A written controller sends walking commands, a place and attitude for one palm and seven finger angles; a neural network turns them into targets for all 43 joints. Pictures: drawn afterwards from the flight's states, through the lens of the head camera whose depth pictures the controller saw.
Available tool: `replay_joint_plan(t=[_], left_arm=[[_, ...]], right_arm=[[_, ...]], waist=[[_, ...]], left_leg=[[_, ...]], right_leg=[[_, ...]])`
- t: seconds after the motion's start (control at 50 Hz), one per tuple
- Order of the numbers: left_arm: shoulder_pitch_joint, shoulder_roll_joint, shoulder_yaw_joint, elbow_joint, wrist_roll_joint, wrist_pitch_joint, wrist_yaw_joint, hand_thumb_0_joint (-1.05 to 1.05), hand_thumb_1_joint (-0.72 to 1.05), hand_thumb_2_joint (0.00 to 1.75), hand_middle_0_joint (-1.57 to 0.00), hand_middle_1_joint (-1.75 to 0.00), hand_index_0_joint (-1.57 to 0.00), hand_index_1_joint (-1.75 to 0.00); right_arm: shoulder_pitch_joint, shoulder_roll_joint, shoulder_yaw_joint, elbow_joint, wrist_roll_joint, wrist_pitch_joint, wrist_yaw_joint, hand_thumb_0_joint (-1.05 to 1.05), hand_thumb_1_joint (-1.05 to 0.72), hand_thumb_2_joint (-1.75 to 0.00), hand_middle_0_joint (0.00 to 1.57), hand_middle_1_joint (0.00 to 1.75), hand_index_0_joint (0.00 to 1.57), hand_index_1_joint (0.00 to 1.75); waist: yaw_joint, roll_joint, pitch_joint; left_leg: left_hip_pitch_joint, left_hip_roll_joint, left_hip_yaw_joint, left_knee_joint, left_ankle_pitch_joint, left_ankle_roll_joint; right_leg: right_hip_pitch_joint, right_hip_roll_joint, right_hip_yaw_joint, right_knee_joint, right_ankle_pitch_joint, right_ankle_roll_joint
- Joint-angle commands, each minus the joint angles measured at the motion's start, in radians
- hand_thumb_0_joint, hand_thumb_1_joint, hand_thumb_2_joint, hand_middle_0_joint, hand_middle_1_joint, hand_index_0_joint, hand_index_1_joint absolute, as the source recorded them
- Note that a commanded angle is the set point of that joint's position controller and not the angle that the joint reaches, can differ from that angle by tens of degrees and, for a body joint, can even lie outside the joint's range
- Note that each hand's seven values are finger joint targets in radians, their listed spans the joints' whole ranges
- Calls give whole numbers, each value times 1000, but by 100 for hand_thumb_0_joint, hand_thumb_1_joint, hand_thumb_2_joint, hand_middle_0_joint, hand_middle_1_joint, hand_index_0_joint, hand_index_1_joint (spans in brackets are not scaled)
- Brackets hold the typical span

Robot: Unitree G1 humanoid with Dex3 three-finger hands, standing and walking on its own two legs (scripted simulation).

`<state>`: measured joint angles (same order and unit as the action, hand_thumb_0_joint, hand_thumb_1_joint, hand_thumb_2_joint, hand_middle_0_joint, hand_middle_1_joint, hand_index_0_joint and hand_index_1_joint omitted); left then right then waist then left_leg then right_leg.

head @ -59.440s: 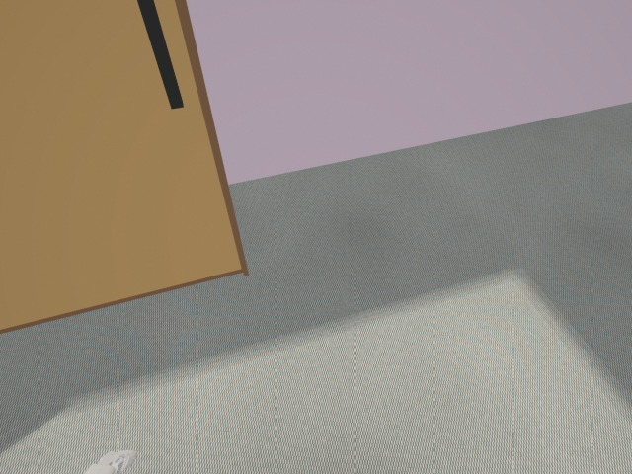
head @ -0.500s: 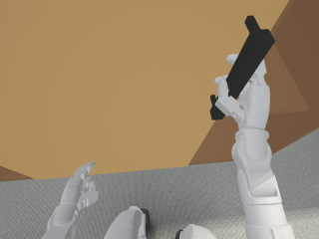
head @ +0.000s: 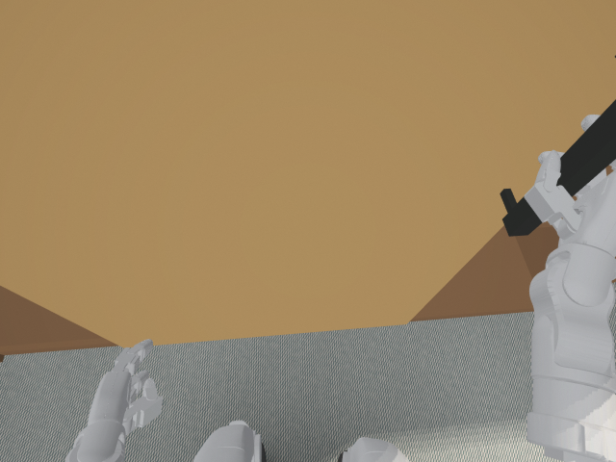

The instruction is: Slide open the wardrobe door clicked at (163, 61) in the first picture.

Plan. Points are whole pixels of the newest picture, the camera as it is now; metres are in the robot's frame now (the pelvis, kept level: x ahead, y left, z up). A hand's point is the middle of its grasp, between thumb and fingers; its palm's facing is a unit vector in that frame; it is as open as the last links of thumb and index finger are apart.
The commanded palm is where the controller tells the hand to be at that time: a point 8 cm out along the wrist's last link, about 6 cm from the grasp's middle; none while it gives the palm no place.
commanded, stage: step sideways, sliding the door along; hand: right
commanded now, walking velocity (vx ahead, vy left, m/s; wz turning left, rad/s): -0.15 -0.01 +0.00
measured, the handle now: (562, 157) +0.42 -0.29 +0.14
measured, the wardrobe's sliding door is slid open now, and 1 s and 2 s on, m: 0.47 0.47 0.47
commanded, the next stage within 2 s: stop walking and hold the door there in 0.04 s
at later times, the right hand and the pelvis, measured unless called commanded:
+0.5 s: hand (553, 190) +0.38 -0.26 +0.13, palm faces +0.45 +0.86 -0.22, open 7.2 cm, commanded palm +0.33 -0.27 +0.12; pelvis +0.03 +0.00 -0.01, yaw +4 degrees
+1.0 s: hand (552, 191) +0.37 -0.26 +0.14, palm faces +0.44 +0.87 -0.21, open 7.2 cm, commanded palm +0.33 -0.27 +0.12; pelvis -0.02 +0.00 +0.00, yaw +11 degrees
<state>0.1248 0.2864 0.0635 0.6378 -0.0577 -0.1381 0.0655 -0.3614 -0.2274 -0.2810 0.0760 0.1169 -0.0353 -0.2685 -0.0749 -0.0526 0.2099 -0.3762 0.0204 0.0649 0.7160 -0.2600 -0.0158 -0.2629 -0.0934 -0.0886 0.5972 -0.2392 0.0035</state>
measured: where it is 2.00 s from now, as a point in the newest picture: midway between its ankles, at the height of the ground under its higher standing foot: outside the picture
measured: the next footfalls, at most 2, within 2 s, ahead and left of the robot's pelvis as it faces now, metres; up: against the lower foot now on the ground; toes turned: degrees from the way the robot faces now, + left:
left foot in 0.22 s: +0.10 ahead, +0.14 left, +0.00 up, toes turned +8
right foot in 0.48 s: +0.12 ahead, -0.11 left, +0.00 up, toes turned -1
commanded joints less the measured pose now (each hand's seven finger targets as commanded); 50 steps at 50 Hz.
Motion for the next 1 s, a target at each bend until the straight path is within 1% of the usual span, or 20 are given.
replay_joint_plan(t=[0.0,0.12,0.14,0.16,0.18,0.2,0.22,0.24,0.28,0.4,0.42,0.46,0.5,0.54,0.56,0.6,0.78,0.84,0.88,0.98], left_arm=[[-49,31,-1,-178,9,-80,-46,0,90,90,-20,-30,-20,-30],[-39,36,-16,-199,20,-103,-54,0,90,90,-20,-30,-20,-30],[26,168,25,-104,30,-54,-21,0,90,90,-20,-30,-20,-30],[53,100,2,-147,29,-23,-22,0,90,90,-20,-30,-20,-30],[4,78,-18,-167,22,-17,-31,0,90,90,-20,-30,-20,-30],[-22,53,-25,-174,20,-6,-19,0,90,90,-20,-30,-20,-30],[-42,36,-26,-182,30,-8,-4,0,90,90,-20,-30,-20,-30],[-5,39,-32,-159,26,-4,4,0,90,90,-20,-30,-20,-30],[-37,39,-55,-145,25,7,8,0,90,90,-20,-30,-20,-30],[-57,40,-53,-136,37,52,32,0,90,90,-20,-30,-20,-30],[-50,48,-42,-138,38,51,35,0,90,90,-20,-30,-20,-30],[-47,92,-25,-167,30,46,34,0,90,90,-20,-30,-20,-30],[-44,67,-38,-175,36,36,19,0,90,90,-20,-30,-20,-30],[-34,65,-30,-161,41,21,17,0,90,90,-20,-30,-20,-30],[-13,71,-25,-146,44,14,11,0,90,90,-20,-30,-20,-30],[7,82,-22,-142,43,2,4,0,90,90,-20,-30,-20,-30],[34,100,-44,-124,48,-19,17,0,90,90,-20,-30,-20,-30],[45,94,-37,-98,51,-16,29,0,90,90,-20,-30,-20,-30],[56,92,-28,-91,30,-10,39,0,90,90,-20,-30,-20,-30],[40,109,-30,-77,32,9,55,0,90,90,-20,-30,-20,-30]], right_arm=[[-423,118,457,-547,-77,-181,167,0,-90,-90,45,140,45,140],[-307,102,473,-559,-80,-131,167,0,-90,-90,45,140,45,140],[-90,-728,-356,-99,-101,-151,112,0,-90,-90,45,140,45,140],[-33,-454,-150,-119,-99,-134,124,0,-90,-90,45,140,45,140],[-103,-367,-76,-241,-95,-147,140,0,-90,-90,45,140,45,140],[-96,-432,-132,-232,-100,-165,131,0,-90,-90,45,140,45,140],[-29,-439,-172,-169,-83,-167,127,0,-90,-90,45,140,45,140],[107,-409,-163,-35,-78,-139,118,0,-90,-90,45,140,45,140],[21,-422,-177,-93,-89,-145,105,0,-90,-90,45,140,45,140],[-1,-360,-117,-121,-100,-160,98,0,-90,-90,45,140,45,140],[-16,-326,-76,-158,-97,-165,100,0,-90,-90,45,140,45,140],[12,-284,-30,-207,-84,-171,108,0,-90,-90,45,140,45,140],[-1,-193,76,-236,-88,-154,130,0,-90,-90,45,140,45,140],[-22,-291,-7,-272,-96,-156,111,0,-90,-90,45,140,45,140],[12,-251,25,-251,-101,-143,115,0,-90,-90,45,140,45,140],[25,-214,59,-241,-94,-112,122,0,-90,-90,45,140,45,140],[-6,-321,-5,-160,-91,-93,114,0,-90,-90,45,140,45,140],[-6,-434,-107,-42,-95,-105,101,0,-90,-90,45,140,45,140],[-60,-405,-88,-6,-83,-101,104,0,-90,-90,45,140,45,140],[-136,-380,-32,90,-91,-102,105,0,-90,-90,45,140,45,140]], waist=[[93,-309,-580],[101,-274,-520],[59,-239,-513],[57,-194,-527],[72,-183,-549],[82,-48,-578],[65,130,-551],[48,235,-508],[61,239,-493],[86,207,-507],[91,148,-505],[67,-102,-460],[93,-275,-382],[77,-217,-356],[81,-161,-366],[88,-156,-389],[98,-194,-421],[112,-86,-471],[99,105,-510],[107,-35,-393]], left_leg=[[-148,5,-49,169,-226,5],[-23,-33,50,-78,17,3],[-64,-40,54,-75,45,-10],[83,-25,46,-229,144,5],[198,-7,49,-279,486,21],[405,147,-113,-206,1050,93],[495,305,-303,-171,1466,197],[500,383,-359,-165,1487,229],[447,367,-318,-171,1235,211],[220,214,-146,-205,683,111],[182,178,-128,-182,547,81],[60,32,-63,-103,23,1],[-11,-32,-53,195,-280,2],[-45,11,-98,256,-185,9],[-54,13,-75,226,-159,2],[-23,-1,-35,155,-144,-6],[219,5,9,-332,35,12],[235,125,-84,-291,406,47],[231,139,-122,-277,498,57],[87,90,-89,-307,127,31]], right_leg=[[604,-282,96,-65,1199,-141],[576,-197,-14,-28,1098,-76],[564,-207,-59,-44,1086,-60],[460,-192,-17,90,1085,-57],[406,-143,-86,193,946,-18],[149,-57,-104,379,540,19],[-83,78,-55,502,-219,49],[-216,85,72,566,-425,37],[-225,41,132,492,-418,40],[69,79,13,-14,9,39],[150,49,6,-111,138,33],[177,-199,224,-198,443,-81],[80,-284,349,-381,175,-125],[113,-288,318,-342,206,-144],[165,-271,252,-307,283,-138],[202,-248,181,-295,301,-121],[148,-159,68,-236,183,-40],[113,-77,2,-121,199,11],[121,-51,9,-52,230,3],[117,-84,43,-142,106,-15]])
